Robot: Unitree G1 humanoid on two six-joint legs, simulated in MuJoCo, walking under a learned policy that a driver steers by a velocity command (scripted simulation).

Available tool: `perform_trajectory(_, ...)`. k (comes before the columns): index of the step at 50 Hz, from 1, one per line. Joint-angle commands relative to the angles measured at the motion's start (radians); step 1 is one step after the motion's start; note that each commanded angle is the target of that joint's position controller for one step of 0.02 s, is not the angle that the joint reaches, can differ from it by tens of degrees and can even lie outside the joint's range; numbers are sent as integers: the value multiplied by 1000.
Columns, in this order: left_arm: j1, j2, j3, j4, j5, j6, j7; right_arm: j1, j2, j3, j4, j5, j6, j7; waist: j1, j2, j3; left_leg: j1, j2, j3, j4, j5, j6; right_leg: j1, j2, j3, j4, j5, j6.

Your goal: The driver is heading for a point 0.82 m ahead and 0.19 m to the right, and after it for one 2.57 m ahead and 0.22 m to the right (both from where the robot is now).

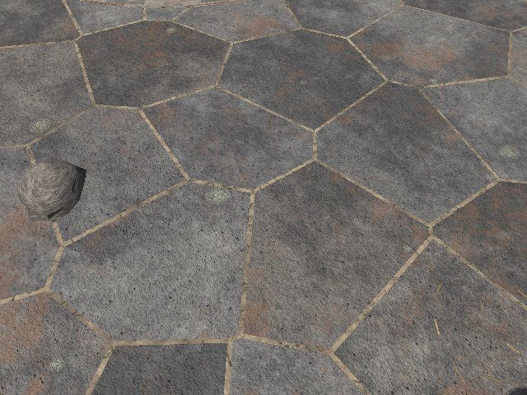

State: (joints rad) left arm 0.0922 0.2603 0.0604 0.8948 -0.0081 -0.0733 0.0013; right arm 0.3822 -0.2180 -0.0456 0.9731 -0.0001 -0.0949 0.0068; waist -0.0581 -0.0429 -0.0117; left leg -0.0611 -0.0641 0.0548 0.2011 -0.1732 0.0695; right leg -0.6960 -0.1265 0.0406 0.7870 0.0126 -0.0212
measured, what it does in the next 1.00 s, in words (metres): walks ahead: right foot, then left foot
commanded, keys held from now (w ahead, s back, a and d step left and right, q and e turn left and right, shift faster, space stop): w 0.78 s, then w+e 0.22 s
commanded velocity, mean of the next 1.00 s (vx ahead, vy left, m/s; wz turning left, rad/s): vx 0.50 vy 0.00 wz -0.05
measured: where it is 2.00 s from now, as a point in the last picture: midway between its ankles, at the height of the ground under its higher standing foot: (270, 264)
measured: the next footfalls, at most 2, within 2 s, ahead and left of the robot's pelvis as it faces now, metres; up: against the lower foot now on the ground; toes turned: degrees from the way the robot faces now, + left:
right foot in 0.24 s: +0.31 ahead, -0.15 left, +0.00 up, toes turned -3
left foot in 0.80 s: +0.62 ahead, +0.09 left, +0.00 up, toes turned +2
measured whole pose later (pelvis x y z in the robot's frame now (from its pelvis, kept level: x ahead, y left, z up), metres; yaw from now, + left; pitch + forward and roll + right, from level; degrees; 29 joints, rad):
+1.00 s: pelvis +0.56 +0.00 -0.01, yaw -4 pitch +0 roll +1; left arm 0.24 0.27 0.08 0.97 -0.04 -0.06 0.01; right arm 0.23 -0.22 -0.06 0.95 -0.01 -0.11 0.02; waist -0.02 -0.04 0.03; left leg -0.21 -0.02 0.13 0.35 -0.16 0.06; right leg -0.57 -0.10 0.07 1.14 -0.26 -0.05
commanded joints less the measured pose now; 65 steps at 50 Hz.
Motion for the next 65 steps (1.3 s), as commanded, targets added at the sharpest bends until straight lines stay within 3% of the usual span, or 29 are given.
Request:
perform_trajectory(1, -102, 29, 0, -69, -4, -12, -8, 16, -160, -31, -34, 7, -10, -12, 3, 103, 68, -11, 259, -130, -96, 204, 124, -6, 21, -27, -129, 101, 3)
perform_trajectory(5, -204, 29, -7, -109, -12, -22, -29, 75, -164, -35, 5, 11, 6, -16, -25, 105, 108, 107, 303, -129, -55, 220, 124, -35, 38, -37, -223, 49, -14)
perform_trajectory(8, -204, 47, -3, -124, -15, -33, -46, 66, -179, -45, 16, 16, 19, -23, 1, 120, 99, 170, 335, -131, 14, 330, 107, 18, 57, -49, -268, -49, -48)
perform_trajectory(10, -75, 90, 19, -92, -12, -37, -45, 23, -194, -49, 8, 17, 27, -24, 79, 147, 15, 157, 313, -101, 154, 626, 81, 240, 117, -99, -290, -86, -81)
perform_trajectory(11, 96, 136, 45, -36, -10, -36, -39, 6, -175, -42, 1, 13, 31, -23, 157, 132, -82, 91, 259, -63, 341, 701, 54, 472, 138, -109, -295, -64, -111)
perform_trajectory(12, 291, 212, 67, 5, 2, -34, -28, 8, -148, -27, -24, -2, 30, -23, 216, 27, -230, -138, 196, -21, 658, 428, 18, 800, -43, 99, -271, -52, -177)
perform_trajectory(13, 355, 275, 78, 27, 6, -29, -32, 135, 0, 15, -27, -1, 5, -9, 145, -243, -365, -539, 2, -51, 1009, -298, -47, 1129, -272, 591, -392, -225, -344)
perform_trajectory(14, 341, 181, 51, 24, -2, -29, -32, 78, -98, -6, -16, 25, -21, -3, 178, -163, -350, -654, 37, -189, 1142, -394, -29, 1107, -256, 677, -476, -332, -321)
perform_trajectory(15, 243, 138, 38, 5, -6, -32, -28, -22, -157, -22, -50, 47, -36, -1, 162, -120, -196, -721, 93, -168, 1157, -315, -11, 969, -225, 519, -493, -293, -270)
perform_trajectory(16, 155, 109, 27, -15, -2, -34, -28, -79, -161, -24, -63, 45, -39, -9, 128, -29, -119, -680, 149, -140, 1110, -214, -8, 810, -187, 392, -519, -198, -241)
perform_trajectory(17, 104, 79, 18, -21, 7, -36, -32, -107, -153, -32, -66, 28, -32, -17, 98, 4, -58, -632, 180, -128, 1046, -157, -13, 674, -149, 305, -549, -113, -224)
perform_trajectory(19, 95, 51, 9, -7, 19, -41, -37, -63, -109, -35, -59, 20, -5, -20, 47, -27, -38, -528, 212, -133, 973, -105, -15, 555, -107, 214, -606, -65, -212)
perform_trajectory(23, 160, 108, 21, 27, 13, -44, -17, -148, -95, -38, -92, 9, 19, -26, 46, -6, 25, -608, 228, -115, 808, 16, -48, 519, -99, 131, -669, 13, -228)
perform_trajectory(29, 254, 120, 19, 61, 0, -30, 2, -354, -69, -27, -148, 11, 11, -8, 105, -10, 64, -610, 184, -71, 476, 279, -58, 576, -55, 29, -681, 22, -176)
perform_trajectory(34, 335, 131, 25, 106, -7, -11, 6, -485, -74, -16, -198, 22, 1, 19, 143, -13, 105, -641, 157, -61, 348, 217, -39, 731, -114, 34, -621, 35, -174)
perform_trajectory(37, 316, 151, 35, 111, -10, 3, 11, -451, -106, -24, -204, 24, -9, 33, 99, -38, 76, -545, 127, -43, 305, 112, -1, 789, -143, 37, -536, 195, -149)
perform_trajectory(39, 271, 144, 31, 99, -10, 11, 12, -226, -170, -60, -136, 19, -12, 27, -20, -39, -59, -217, 63, 9, 277, 114, 45, 739, -80, -19, -289, 473, -111)
perform_trajectory(40, 271, 107, 15, 78, 1, 10, 10, -33, -239, -84, -93, 4, -13, 17, -86, 33, -199, 112, 200, -143, 311, 141, 106, 532, -23, -50, -5, 292, -78)
perform_trajectory(41, 388, -21, -24, 73, 2, -9, 0, 66, -321, -102, -69, -2, -7, 16, -49, 280, -347, 484, 456, -600, 227, -34, 256, 114, 162, -75, 386, -281, -6)
perform_trajectory(42, 355, 43, -9, 90, -16, -32, -4, 67, -229, -74, -74, 0, -7, 16, -72, 248, -376, 474, 477, -751, 124, -98, 242, 10, 161, 96, 521, -583, -24)
perform_trajectory(43, 264, 120, 15, 59, -45, -41, -4, -19, -185, -59, -83, 3, -11, 13, -56, 202, -221, 339, 448, -587, 109, -88, 184, -61, 109, 101, 561, -522, -41)
perform_trajectory(45, 189, 107, 24, 46, -35, -31, 11, -170, -119, -38, -104, -2, -18, 16, 10, 110, -63, 50, 373, -349, 35, 11, 127, 6, 19, 61, 458, -359, -42)
perform_trajectory(46, 213, 86, 29, 53, -31, -14, 14, -198, -96, -32, -100, -11, -23, 17, 45, 139, -35, -35, 340, -268, -2, 34, 105, 71, -10, 68, 413, -311, -42)
perform_trajectory(48, 250, 38, 28, 67, -32, 14, 12, -197, -89, -32, -81, -16, -28, 16, 70, 148, -9, -114, 314, -174, -49, 77, 104, 121, -18, 63, 386, -268, -38)
perform_trajectory(51, 188, 39, 36, 37, -26, 32, 15, -166, -126, -43, -60, -22, -32, -1, 72, 117, 36, -110, 319, -86, -82, 156, 111, 25, -17, 87, 310, -152, -25)
perform_trajectory(55, 93, 34, 38, -1, -15, 26, -2, -142, -140, -45, -49, -22, -26, -22, 56, 103, 60, -57, 309, 19, -93, 209, 91, -24, 1, 71, 112, 26, -13)
perform_trajectory(59, -47, 9, 21, -59, -9, 25, -27, -77, -160, -51, -31, -10, -12, -36, 7, 78, 109, 26, 331, 95, -93, 236, 80, -39, 9, -12, -44, 70, -22)
perform_trajectory(62, -106, 5, 16, -113, 0, 25, -48, -76, -183, -57, -31, 0, 18, -46, 7, 86, 126, 91, 343, 156, 23, 519, 63, -11, 45, -89, -130, -8, -35)
perform_trajectory(65, 21, 69, 44, -120, -2, 27, -63, -121, -228, -71, -56, 22, 43, -61, 88, 149, 16, 120, 339, 175, 258, 913, 25, 196, 142, -162, -151, -138, -77)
